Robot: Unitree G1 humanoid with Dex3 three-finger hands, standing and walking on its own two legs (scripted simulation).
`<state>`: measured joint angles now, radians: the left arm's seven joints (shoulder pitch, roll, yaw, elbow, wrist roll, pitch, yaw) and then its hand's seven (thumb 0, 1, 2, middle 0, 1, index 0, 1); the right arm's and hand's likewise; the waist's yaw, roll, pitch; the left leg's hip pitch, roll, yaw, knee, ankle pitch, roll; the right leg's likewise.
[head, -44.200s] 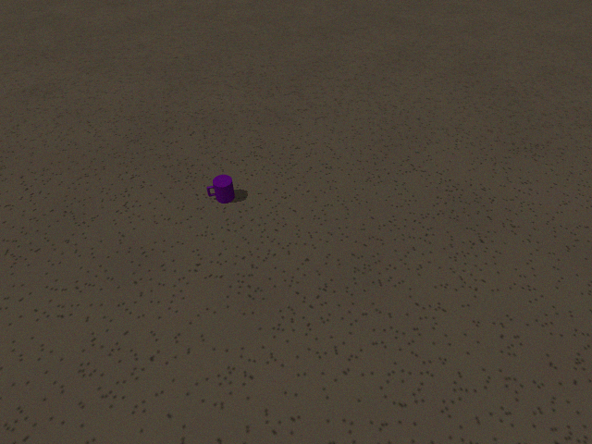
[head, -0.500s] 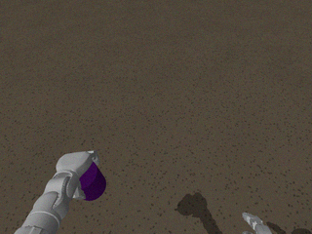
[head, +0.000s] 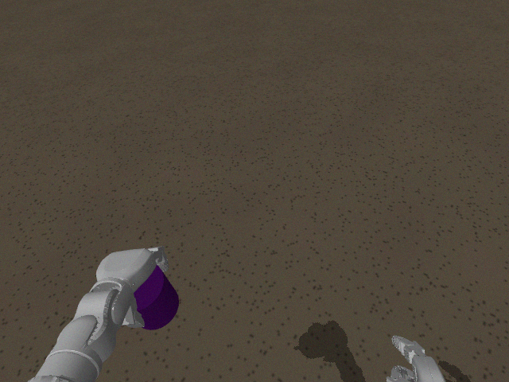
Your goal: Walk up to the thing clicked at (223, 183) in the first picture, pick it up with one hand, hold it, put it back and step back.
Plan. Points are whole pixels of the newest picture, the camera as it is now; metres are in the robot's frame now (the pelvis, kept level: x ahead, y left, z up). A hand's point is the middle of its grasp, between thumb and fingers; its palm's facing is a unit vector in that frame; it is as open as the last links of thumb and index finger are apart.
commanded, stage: hold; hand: left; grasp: from above
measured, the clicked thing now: (138, 297) +0.30 +0.24 -0.08
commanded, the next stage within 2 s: crouch in 0.80 s
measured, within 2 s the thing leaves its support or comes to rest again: neither
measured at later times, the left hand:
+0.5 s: hand (133, 289) +0.29 +0.22 -0.02, palm faces -0.43 -0.08 -0.90, open 11.6 cm
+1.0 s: hand (132, 284) +0.30 +0.23 -0.02, palm faces -0.43 -0.07 -0.90, open 11.6 cm
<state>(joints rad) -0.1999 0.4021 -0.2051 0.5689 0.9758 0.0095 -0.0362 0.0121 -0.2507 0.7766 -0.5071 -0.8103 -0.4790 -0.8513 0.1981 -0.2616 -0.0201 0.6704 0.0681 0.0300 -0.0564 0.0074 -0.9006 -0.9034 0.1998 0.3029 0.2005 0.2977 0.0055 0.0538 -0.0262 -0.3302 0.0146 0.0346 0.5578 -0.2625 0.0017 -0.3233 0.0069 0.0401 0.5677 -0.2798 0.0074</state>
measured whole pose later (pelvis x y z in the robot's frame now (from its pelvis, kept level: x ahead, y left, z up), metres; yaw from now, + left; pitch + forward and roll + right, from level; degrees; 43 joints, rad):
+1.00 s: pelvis +0.01 +0.00 +0.01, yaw +0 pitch +1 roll +0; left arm -0.21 0.41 -0.20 0.57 0.98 0.01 -0.05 0.01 -0.24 0.77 -0.50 -0.82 -0.47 -0.85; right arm 0.19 -0.26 -0.02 0.66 0.08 0.07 -0.06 0.01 -0.90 -0.91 0.20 0.30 0.20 0.30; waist 0.01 0.05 -0.01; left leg -0.25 0.01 0.04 0.47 -0.23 0.00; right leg -0.24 0.00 0.04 0.48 -0.25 0.01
